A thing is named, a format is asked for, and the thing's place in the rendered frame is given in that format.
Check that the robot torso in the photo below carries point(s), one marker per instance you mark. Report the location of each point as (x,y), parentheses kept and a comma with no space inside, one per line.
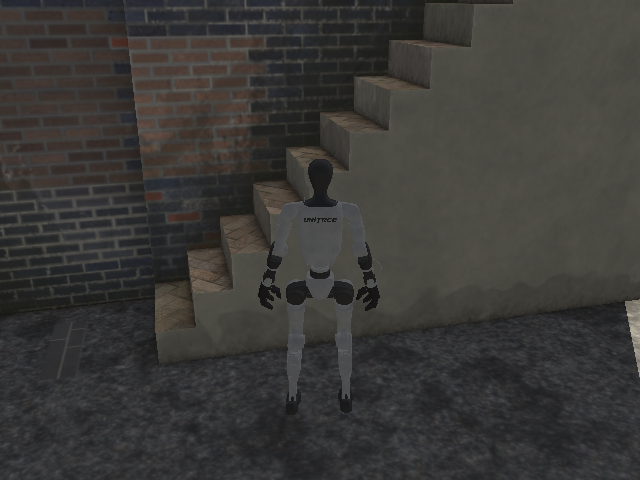
(320,237)

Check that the left robot hand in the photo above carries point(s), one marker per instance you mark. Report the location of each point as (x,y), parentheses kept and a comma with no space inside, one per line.
(264,293)

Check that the right robot upper arm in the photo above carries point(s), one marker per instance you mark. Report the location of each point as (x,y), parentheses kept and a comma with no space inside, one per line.
(352,213)

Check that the left robot shin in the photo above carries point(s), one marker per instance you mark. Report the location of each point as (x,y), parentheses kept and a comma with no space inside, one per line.
(293,368)

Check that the robot right forearm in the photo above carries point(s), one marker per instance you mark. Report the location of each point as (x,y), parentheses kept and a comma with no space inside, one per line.
(367,269)

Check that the robot left forearm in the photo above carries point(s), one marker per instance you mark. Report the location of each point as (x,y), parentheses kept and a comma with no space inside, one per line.
(271,268)

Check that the left robot upper arm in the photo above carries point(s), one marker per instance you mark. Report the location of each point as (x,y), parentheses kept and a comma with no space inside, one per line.
(288,212)

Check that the right robot hand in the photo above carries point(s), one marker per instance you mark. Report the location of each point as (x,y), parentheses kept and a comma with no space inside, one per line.
(373,294)

